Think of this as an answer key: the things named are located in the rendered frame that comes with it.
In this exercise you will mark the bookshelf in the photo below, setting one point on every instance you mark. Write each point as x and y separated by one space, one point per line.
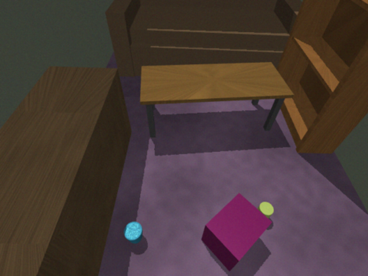
325 64

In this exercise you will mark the coffee table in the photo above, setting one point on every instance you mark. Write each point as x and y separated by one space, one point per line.
211 83

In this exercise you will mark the sofa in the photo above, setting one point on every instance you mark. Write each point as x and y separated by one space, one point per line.
181 32

